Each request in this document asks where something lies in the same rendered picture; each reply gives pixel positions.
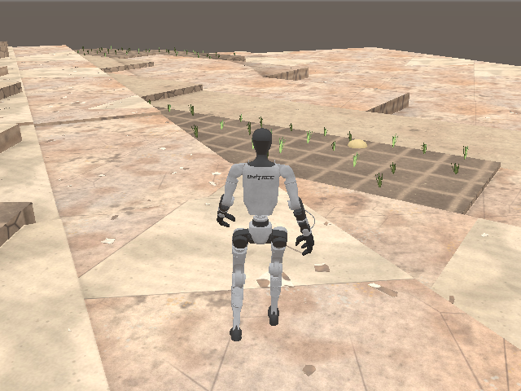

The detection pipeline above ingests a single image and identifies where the left robot upper arm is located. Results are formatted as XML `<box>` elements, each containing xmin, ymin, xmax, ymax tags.
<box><xmin>221</xmin><ymin>163</ymin><xmax>245</xmax><ymax>207</ymax></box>

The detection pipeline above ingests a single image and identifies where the robot left hand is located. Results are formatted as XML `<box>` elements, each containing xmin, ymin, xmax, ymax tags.
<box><xmin>217</xmin><ymin>213</ymin><xmax>235</xmax><ymax>227</ymax></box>

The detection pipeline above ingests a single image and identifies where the robot right forearm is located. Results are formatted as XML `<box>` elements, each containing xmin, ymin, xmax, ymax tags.
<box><xmin>293</xmin><ymin>197</ymin><xmax>312</xmax><ymax>236</ymax></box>

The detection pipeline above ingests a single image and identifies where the right robot upper arm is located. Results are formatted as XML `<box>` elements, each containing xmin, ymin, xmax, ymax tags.
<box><xmin>278</xmin><ymin>164</ymin><xmax>301</xmax><ymax>210</ymax></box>

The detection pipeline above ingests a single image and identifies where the robot left forearm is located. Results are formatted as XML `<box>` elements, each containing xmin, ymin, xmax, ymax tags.
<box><xmin>217</xmin><ymin>194</ymin><xmax>230</xmax><ymax>217</ymax></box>

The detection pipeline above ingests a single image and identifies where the left robot foot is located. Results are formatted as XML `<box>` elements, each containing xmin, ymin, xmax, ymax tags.
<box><xmin>230</xmin><ymin>326</ymin><xmax>242</xmax><ymax>341</ymax></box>

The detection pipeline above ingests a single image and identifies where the robot torso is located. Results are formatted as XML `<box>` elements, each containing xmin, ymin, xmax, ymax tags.
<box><xmin>243</xmin><ymin>160</ymin><xmax>280</xmax><ymax>244</ymax></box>

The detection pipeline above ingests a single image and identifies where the robot right hand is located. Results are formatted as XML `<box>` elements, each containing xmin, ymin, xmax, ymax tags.
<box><xmin>296</xmin><ymin>233</ymin><xmax>314</xmax><ymax>256</ymax></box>

